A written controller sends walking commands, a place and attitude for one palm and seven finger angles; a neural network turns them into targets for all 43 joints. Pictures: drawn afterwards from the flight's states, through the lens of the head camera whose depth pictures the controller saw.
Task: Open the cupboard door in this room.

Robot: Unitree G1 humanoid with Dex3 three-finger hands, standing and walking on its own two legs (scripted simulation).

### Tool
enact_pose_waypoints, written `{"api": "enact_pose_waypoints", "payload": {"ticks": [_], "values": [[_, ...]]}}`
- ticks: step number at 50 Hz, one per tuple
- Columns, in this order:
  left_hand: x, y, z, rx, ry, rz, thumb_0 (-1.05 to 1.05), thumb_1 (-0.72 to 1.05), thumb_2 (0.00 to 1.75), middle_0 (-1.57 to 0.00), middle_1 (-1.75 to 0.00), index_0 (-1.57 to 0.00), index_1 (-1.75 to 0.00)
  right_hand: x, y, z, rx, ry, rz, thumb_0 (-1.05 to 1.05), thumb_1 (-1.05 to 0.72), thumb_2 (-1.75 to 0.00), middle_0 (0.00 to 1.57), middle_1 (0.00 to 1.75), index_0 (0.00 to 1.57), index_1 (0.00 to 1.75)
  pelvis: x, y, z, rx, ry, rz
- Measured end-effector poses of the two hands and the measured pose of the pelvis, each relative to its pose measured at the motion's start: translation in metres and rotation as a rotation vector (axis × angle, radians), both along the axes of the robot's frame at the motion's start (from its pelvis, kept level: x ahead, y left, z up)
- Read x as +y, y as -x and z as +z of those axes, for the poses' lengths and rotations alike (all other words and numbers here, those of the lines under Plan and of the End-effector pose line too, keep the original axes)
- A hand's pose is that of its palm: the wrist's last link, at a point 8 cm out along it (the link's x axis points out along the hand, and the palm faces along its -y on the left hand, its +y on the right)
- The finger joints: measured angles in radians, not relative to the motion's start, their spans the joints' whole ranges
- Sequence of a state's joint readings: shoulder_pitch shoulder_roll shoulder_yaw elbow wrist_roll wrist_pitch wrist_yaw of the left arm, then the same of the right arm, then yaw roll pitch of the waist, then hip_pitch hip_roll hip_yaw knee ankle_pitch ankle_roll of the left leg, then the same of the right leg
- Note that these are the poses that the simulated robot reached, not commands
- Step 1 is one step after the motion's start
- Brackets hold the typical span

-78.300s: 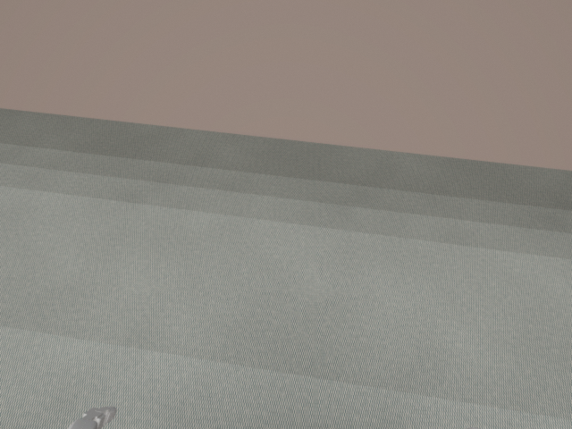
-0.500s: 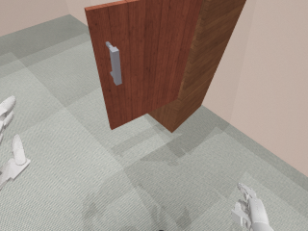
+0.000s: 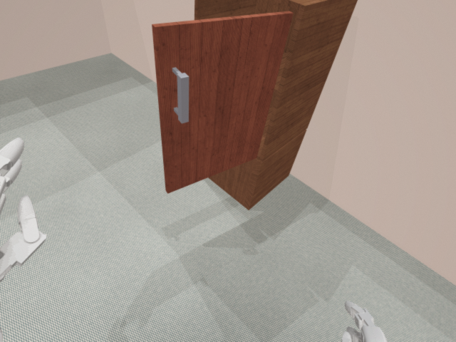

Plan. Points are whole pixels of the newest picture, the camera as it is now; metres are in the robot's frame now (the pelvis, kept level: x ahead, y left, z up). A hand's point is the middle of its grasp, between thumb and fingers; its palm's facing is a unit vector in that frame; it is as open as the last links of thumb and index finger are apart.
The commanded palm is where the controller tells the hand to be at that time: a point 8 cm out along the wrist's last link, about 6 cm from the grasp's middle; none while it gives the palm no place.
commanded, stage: stop stepping back and stand still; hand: left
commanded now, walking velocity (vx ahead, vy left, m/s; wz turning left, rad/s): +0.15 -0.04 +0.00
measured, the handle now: (179, 95) +0.69 +0.16 +0.07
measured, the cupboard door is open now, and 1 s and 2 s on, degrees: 77 77 77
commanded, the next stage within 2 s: let the arm hang, fingers relaxed in 0.12 s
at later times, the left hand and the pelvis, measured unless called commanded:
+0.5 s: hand out of the picture +0.09 +0.14 -0.16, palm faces +0.12 -0.98 -0.16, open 7.0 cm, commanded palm none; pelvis +0.02 -0.03 +0.00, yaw +3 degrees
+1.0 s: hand out of the picture +0.03 +0.15 -0.15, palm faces +0.07 -0.98 -0.21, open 7.4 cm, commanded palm none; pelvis +0.03 -0.03 +0.02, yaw +2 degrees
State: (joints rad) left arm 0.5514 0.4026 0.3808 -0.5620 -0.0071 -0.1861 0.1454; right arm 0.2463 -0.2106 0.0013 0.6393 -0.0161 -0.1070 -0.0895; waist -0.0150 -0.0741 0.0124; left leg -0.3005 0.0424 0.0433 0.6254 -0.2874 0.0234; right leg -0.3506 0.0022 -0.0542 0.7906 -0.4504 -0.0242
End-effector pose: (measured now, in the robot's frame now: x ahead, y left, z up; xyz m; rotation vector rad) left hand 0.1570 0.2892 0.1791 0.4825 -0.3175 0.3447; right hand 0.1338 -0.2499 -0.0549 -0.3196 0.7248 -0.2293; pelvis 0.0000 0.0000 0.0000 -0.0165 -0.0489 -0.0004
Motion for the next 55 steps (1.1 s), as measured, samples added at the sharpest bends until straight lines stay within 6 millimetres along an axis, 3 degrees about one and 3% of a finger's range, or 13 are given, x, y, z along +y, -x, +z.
{"api": "enact_pose_waypoints", "payload": {"ticks": [6,8,11,13,17,19,21,23,24,31,37,43,55], "values": [[0.01,0.001,0.045,-0.077,-0.139,0.051,0.01,0.88,0.9,-0.21,-0.3,-0.21,-0.3,0.006,0.006,0.005,-0.014,-0.069,-0.001,0.01,-0.9,-0.9,0.2,0.3,0.2,0.3,-0.008,-0.002,0.015,0.008,0.023,0.009],[0.01,0.0,0.045,-0.048,-0.139,0.083,0.01,0.88,0.9,-0.21,-0.3,-0.21,-0.3,0.007,0.005,0.0,-0.007,-0.099,0.003,0.01,-0.9,-0.9,0.2,0.3,0.2,0.3,-0.013,-0.005,0.016,0.015,0.024,0.002],[0.002,-0.004,0.027,0.024,-0.14,0.108,0.01,0.89,0.9,-0.2,-0.3,-0.21,-0.3,0.002,-0.001,-0.016,0.005,-0.133,0.017,0.01,-0.9,-0.9,0.2,0.3,0.2,0.3,-0.022,-0.006,0.006,0.033,-0.007,0.001],[-0.002,-0.014,-0.012,0.175,-0.102,0.104,0.0,0.89,0.9,-0.2,-0.3,-0.2,-0.3,-0.003,-0.005,-0.035,0.053,-0.156,0.053,0.01,-0.9,-0.9,0.2,0.3,0.2,0.3,-0.023,-0.003,-0.001,0.044,-0.009,0.015],[-0.014,-0.015,-0.149,0.689,0.181,0.136,0.0,0.9,0.9,-0.19,-0.29,-0.2,-0.3,-0.007,0.0,-0.064,0.188,-0.192,0.07,0.01,-0.9,-0.9,0.2,0.3,0.2,0.3,-0.02,-0.007,-0.007,0.044,-0.02,0.05],[-0.035,0.002,-0.215,0.923,0.308,0.134,0.0,0.9,0.9,-0.19,-0.29,-0.19,-0.3,-0.009,0.01,-0.075,0.235,-0.185,0.069,0.01,-0.9,-0.9,0.2,0.3,0.2,0.3,-0.02,-0.01,-0.013,0.037,-0.015,0.052],[-0.065,0.031,-0.266,1.14,0.416,0.117,0.0,0.9,0.9,-0.19,-0.29,-0.19,-0.3,-0.011,0.023,-0.078,0.3,-0.176,0.056,0.01,-0.9,-0.9,0.2,0.3,0.2,0.3,-0.023,-0.013,-0.013,0.024,-0.019,0.045],[-0.098,0.065,-0.299,1.318,0.51,0.089,0.01,0.91,0.9,-0.19,-0.29,-0.19,-0.3,-0.014,0.038,-0.076,0.372,-0.168,0.035,0.01,-0.9,-0.9,0.2,0.3,0.2,0.3,-0.028,-0.016,-0.009,0.024,-0.022,0.044],[-0.101,0.075,-0.306,1.328,0.571,0.135,-0.01,0.94,0.9,-0.2,-0.29,-0.2,-0.3,-0.015,0.045,-0.075,0.409,-0.162,0.027,0.01,-0.9,-0.9,0.2,0.3,0.2,0.3,-0.031,-0.017,-0.007,0.028,-0.02,0.049],[-0.086,0.127,-0.312,1.531,0.568,0.242,-0.04,1.0,0.9,-0.21,-0.3,-0.21,-0.3,-0.017,0.088,-0.072,0.619,-0.156,-0.024,0.0,-0.9,-0.9,0.2,0.3,0.2,0.3,-0.036,-0.024,0.007,0.048,-0.004,0.057],[-0.077,0.15,-0.302,1.628,0.549,0.314,-0.02,0.94,0.9,-0.2,-0.29,-0.2,-0.3,-0.01,0.097,-0.077,0.674,-0.192,-0.053,0.0,-0.9,-0.9,0.2,0.3,0.19,0.3,-0.032,-0.032,0.013,0.039,-0.012,0.051],[-0.078,0.148,-0.299,1.637,0.547,0.319,0.0,0.92,0.9,-0.2,-0.29,-0.2,-0.3,0.002,0.09,-0.081,0.666,-0.222,-0.049,0.0,-0.91,-0.9,0.2,0.3,0.19,0.3,-0.028,-0.033,0.016,0.024,-0.017,0.043],[-0.093,0.128,-0.305,1.613,0.57,0.256,0.0,0.92,0.9,-0.2,-0.29,-0.2,-0.3,0.005,0.092,-0.077,0.66,-0.216,-0.069,0.01,-0.92,-0.9,0.2,0.3,0.19,0.3,-0.025,-0.033,0.018,0.015,-0.018,0.035]]}}
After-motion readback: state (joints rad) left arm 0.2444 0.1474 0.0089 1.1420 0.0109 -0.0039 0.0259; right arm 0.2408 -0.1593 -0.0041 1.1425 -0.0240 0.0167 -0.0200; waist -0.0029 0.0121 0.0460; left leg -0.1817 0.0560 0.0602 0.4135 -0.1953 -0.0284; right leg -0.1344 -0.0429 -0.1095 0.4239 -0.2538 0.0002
